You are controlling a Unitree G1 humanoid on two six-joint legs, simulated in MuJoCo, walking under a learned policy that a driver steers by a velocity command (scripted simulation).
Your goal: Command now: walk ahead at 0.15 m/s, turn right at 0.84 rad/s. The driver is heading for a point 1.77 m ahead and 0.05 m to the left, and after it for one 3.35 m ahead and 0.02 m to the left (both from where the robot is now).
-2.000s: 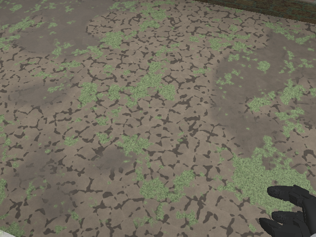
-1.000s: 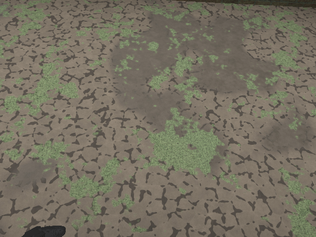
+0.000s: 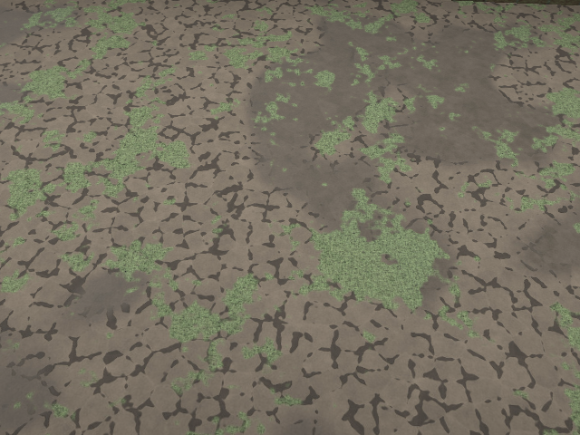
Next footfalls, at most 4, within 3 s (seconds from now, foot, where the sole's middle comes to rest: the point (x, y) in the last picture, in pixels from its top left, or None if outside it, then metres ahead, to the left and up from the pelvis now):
0.12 right None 0.01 -0.11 -0.77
0.58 left None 0.15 0.05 -0.77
0.88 right None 0.16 -0.15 -0.77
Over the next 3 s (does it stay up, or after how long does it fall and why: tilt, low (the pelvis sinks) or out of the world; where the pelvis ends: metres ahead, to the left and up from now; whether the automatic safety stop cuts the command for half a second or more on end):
stays up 0.08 -0.06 -0.03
